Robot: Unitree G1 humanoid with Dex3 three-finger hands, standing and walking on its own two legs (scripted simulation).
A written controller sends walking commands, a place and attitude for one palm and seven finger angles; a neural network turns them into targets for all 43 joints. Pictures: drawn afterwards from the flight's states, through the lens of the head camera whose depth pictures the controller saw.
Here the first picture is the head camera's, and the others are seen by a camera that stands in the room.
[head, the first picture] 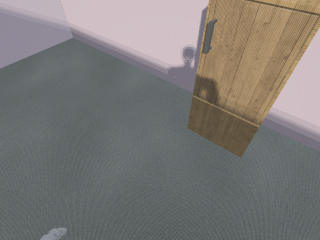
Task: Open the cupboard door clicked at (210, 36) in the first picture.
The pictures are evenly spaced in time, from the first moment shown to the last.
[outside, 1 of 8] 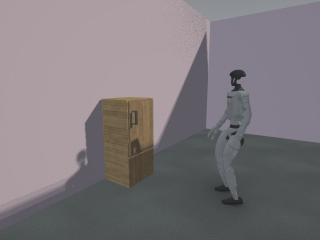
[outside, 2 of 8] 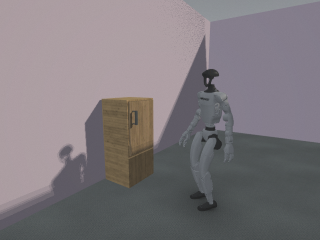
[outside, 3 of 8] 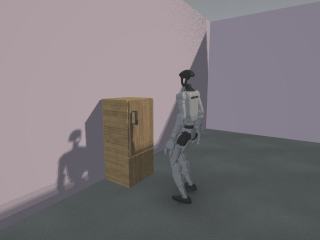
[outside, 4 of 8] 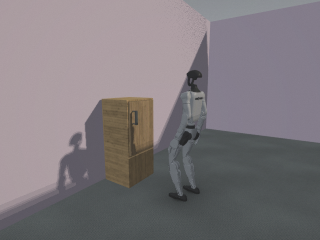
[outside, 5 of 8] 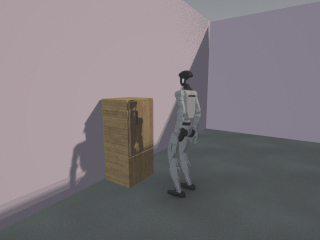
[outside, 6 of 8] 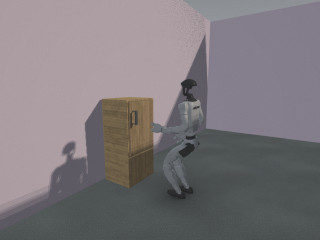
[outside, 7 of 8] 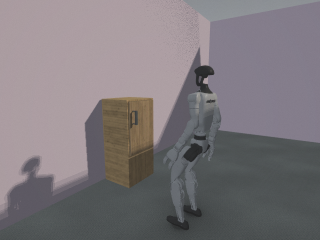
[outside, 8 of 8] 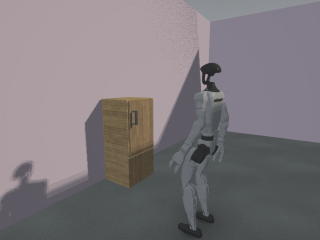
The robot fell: no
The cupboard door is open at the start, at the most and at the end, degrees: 0 0 0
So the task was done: no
